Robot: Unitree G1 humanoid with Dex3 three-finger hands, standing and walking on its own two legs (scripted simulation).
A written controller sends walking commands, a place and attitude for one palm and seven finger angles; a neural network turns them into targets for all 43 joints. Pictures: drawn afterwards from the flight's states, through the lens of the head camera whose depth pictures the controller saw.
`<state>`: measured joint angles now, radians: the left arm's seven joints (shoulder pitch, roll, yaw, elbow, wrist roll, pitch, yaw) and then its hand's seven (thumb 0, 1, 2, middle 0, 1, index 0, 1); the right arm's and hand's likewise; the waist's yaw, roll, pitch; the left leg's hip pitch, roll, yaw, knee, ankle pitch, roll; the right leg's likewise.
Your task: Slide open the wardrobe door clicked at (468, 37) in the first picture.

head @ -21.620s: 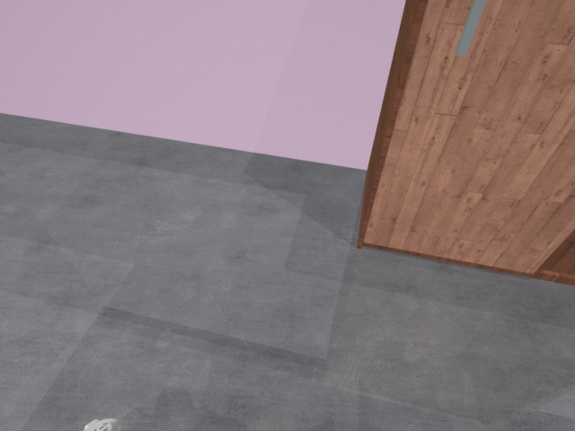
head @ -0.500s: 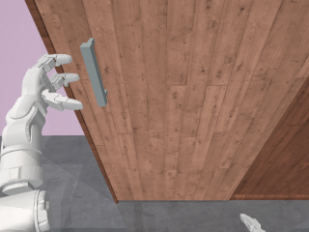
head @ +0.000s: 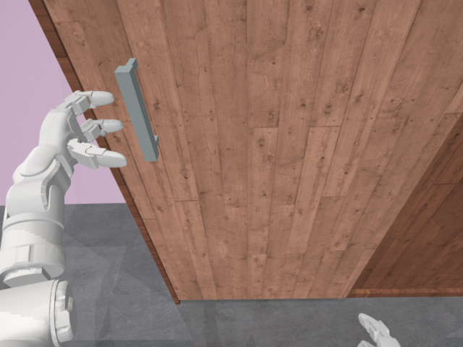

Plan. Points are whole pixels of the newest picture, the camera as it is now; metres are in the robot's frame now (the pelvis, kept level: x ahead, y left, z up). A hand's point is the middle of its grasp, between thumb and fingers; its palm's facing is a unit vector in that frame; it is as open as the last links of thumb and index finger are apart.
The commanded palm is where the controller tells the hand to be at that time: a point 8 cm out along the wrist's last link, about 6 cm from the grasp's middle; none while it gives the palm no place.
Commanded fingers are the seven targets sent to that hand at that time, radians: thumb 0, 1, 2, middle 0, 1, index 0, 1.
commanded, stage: move the hooked fingers beside the handle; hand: left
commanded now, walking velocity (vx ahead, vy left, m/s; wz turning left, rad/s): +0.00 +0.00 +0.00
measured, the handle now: (142, 112) +0.45 +0.17 +0.21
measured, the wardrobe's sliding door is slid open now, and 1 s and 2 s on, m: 0.00 0.00 0.00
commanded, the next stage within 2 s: feel for the door with the fingertips in 0.76 s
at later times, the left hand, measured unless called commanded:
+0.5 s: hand (107, 127) +0.39 +0.21 +0.22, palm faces +0.07 -1.00 -0.01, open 13.9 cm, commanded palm +0.36 +0.27 +0.22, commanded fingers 0.00 -0.50 0.30 -0.30 -1.20 -0.30 -1.20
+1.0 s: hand (110, 123) +0.40 +0.21 +0.22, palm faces +0.06 -1.00 -0.02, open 13.9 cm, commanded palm +0.37 +0.26 +0.22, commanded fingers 0.00 -0.50 0.30 -0.30 -1.20 -0.30 -1.20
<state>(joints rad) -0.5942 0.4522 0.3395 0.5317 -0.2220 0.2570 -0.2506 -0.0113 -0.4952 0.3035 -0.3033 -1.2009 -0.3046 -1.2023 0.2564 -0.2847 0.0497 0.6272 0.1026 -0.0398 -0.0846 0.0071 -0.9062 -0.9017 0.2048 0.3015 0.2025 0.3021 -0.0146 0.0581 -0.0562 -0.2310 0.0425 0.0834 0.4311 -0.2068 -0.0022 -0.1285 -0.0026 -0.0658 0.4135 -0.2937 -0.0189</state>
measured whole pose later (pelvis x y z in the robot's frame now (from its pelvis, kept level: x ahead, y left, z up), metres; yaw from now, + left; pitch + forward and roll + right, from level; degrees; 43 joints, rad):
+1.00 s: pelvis +0.00 +0.00 +0.00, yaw +0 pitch +1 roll +0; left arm -0.66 0.43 0.31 0.52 -0.22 0.29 -0.22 -0.01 -0.50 0.30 -0.31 -1.21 -0.30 -1.20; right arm 0.25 -0.28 0.05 0.64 0.10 -0.03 -0.09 0.01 -0.91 -0.90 0.20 0.30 0.20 0.30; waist -0.01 0.05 -0.06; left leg -0.24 0.04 0.07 0.43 -0.20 0.00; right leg -0.13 0.00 -0.07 0.41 -0.29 -0.02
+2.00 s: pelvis -0.01 +0.00 +0.00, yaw +1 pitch +0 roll +0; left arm -0.65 0.33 0.25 0.46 -0.22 0.31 -0.14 -0.01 -0.50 0.30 -0.31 -1.20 -0.31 -1.20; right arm 0.21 -0.27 0.05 0.66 0.09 -0.02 -0.09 0.01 -0.91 -0.90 0.20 0.30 0.20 0.30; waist 0.00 0.05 -0.04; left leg -0.23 0.04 0.07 0.42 -0.19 0.00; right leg -0.12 0.00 -0.08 0.40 -0.28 -0.02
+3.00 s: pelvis +0.00 +0.00 +0.00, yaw +1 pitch -1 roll +0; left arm -0.60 0.23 0.19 0.30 -0.19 0.35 -0.03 -0.01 -0.50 0.30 -0.28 -1.20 -0.23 -1.19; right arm 0.19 -0.25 0.05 0.66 0.07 0.01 -0.07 0.01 -0.91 -0.90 0.20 0.30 0.20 0.30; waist 0.02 0.05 -0.04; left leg -0.18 0.04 0.06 0.40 -0.19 -0.01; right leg -0.07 0.00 -0.08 0.38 -0.28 -0.02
